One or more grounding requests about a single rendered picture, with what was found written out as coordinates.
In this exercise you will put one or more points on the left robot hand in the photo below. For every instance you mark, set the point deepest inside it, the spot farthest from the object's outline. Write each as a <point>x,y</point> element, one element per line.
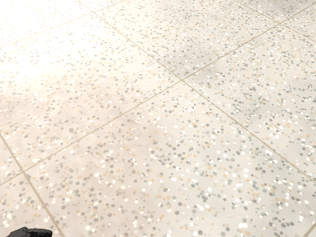
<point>25,232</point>

